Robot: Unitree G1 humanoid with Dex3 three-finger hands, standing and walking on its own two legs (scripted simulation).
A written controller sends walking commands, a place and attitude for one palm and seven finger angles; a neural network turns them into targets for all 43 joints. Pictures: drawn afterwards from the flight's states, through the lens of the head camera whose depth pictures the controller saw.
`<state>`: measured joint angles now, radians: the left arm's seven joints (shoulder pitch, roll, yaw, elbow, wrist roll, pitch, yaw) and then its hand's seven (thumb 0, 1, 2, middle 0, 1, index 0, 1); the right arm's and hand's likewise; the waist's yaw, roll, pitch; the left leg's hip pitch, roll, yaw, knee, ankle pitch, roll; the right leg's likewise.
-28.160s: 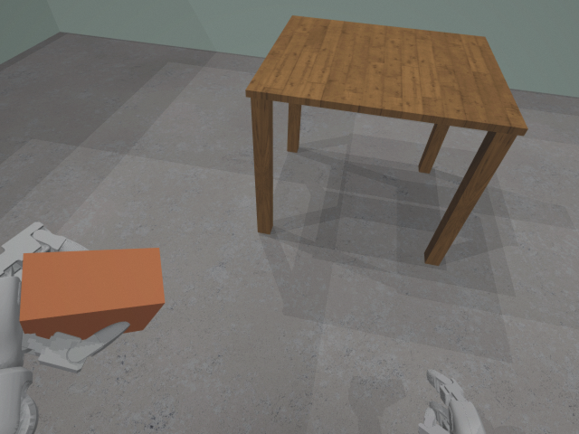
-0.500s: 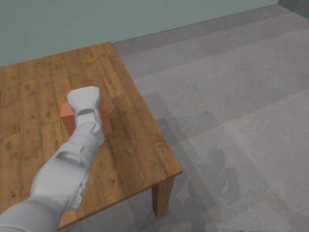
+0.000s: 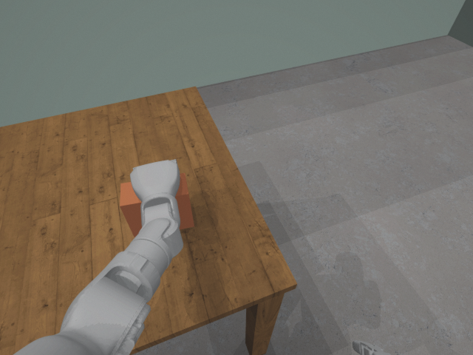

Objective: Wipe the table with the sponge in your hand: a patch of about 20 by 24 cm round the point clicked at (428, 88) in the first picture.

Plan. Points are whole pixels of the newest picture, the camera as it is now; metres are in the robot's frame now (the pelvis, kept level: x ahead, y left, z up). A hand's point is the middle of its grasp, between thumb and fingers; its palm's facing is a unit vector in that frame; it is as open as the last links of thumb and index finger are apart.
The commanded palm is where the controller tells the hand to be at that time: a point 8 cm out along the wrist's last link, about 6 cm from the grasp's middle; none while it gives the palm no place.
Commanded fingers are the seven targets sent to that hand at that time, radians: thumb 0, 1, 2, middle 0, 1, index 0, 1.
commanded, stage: wipe back along the third lane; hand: left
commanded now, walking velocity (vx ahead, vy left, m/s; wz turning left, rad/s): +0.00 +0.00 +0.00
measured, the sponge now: (161, 211) +0.39 +0.19 -0.02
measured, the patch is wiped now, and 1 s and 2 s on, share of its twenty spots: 1.00 1.00 1.00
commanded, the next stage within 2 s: slide back across to the middle lane in 1.54 s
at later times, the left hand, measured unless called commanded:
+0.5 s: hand (167, 226) +0.33 +0.16 +0.03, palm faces +0.00 -0.05 -1.00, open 9.8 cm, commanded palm +0.28 +0.14 +0.06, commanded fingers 0.00 0.10 1.30 -1.20 -1.60 -1.20 -1.60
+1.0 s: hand (173, 248) +0.29 +0.14 +0.02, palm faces +0.01 -0.07 -1.00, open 9.8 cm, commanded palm +0.24 +0.12 +0.06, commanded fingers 0.00 0.10 1.30 -1.20 -1.60 -1.20 -1.60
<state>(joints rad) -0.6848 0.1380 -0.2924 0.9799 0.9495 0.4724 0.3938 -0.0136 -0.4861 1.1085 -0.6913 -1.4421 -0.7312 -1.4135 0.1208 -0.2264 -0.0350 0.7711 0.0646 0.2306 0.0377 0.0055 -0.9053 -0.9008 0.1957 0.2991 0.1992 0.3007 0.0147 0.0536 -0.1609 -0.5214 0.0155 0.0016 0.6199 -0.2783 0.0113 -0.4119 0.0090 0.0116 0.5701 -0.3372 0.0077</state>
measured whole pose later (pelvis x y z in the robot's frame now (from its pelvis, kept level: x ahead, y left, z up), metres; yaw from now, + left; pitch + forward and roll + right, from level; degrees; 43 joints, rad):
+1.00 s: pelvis -0.01 -0.03 +0.00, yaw +1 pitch +2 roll +0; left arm -0.22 0.14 -0.43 0.42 1.00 0.55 0.31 0.00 -0.48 1.10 -0.69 -1.45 -0.73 -1.42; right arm 0.04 -0.26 -0.02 0.69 0.09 0.27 0.07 0.01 -0.91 -0.90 0.19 0.30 0.20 0.30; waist 0.06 0.08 -0.12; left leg -0.36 0.02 -0.02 0.58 -0.26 -0.02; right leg -0.28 0.02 -0.01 0.59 -0.35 -0.03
